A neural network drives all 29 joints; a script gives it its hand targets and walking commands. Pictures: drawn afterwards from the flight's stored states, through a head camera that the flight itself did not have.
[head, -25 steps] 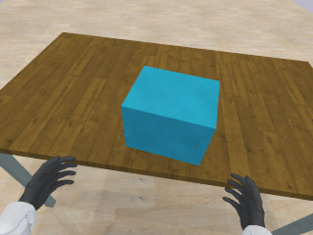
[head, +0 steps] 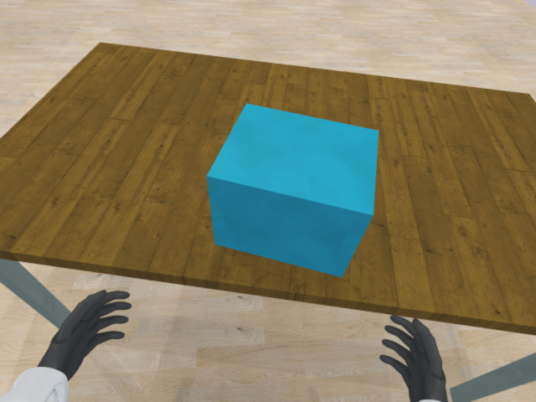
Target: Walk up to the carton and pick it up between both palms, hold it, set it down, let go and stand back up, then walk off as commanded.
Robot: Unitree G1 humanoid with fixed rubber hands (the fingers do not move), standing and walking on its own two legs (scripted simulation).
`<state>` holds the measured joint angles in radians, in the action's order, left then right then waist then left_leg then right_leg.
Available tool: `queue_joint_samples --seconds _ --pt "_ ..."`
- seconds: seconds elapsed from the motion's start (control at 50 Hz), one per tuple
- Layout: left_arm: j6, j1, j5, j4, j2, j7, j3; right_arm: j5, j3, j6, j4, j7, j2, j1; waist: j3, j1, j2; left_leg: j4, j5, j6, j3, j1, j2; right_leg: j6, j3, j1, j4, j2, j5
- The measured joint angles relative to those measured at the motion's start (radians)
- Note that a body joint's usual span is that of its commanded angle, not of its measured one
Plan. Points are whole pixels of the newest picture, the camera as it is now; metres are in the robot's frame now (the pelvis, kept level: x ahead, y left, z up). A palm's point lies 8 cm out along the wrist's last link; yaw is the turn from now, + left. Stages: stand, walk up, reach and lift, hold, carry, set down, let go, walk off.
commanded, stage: set down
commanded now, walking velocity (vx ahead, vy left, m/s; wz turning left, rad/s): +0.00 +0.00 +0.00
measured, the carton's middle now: (293, 189) +0.47 -0.01 +0.04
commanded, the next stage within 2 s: let go in 1.90 s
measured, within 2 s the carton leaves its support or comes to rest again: neither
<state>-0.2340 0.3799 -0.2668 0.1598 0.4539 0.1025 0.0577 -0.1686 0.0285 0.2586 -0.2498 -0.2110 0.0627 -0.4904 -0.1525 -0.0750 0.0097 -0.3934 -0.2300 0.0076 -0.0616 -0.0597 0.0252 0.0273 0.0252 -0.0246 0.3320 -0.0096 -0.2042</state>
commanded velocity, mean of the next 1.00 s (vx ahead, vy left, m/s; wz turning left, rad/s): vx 0.00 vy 0.00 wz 0.00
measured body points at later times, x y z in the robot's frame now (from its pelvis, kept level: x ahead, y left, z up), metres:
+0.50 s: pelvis +0.00 -0.01 +0.00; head +0.02 +0.00 +0.45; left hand +0.18 +0.24 -0.02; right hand +0.17 -0.21 -0.03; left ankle +0.00 +0.11 -0.75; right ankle -0.01 -0.14 -0.75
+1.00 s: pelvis +0.00 -0.01 +0.00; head +0.01 -0.01 +0.45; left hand +0.17 +0.22 -0.05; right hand +0.16 -0.23 -0.06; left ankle +0.00 +0.11 -0.75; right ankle -0.01 -0.14 -0.75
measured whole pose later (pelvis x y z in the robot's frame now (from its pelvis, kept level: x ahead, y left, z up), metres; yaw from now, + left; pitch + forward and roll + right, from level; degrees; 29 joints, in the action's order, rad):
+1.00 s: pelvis +0.00 -0.01 +0.00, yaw -1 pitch -5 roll +0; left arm -0.18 0.29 -0.10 -0.24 0.27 0.00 -0.03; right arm -0.03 -0.03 -0.01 0.31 -0.03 0.13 -0.33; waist -0.12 -0.03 0.00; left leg -0.36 -0.21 -0.01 -0.07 -0.06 0.03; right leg 0.01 0.04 -0.06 0.38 -0.01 -0.22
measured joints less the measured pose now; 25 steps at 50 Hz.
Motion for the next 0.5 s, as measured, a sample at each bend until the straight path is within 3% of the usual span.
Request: queue_joint_samples --seconds 0.5 --pt "0.028 -0.035 0.089 -0.206 -0.104 -0.044 -0.049 0.072 -0.031 -0.148 0.272 0.087 0.017 0.063 -0.003 0.038 -0.010 0.033 0.017 -0.008 -0.004 0.020 0.000 -0.007 0.007 0.002 0.001 0.002 0.000"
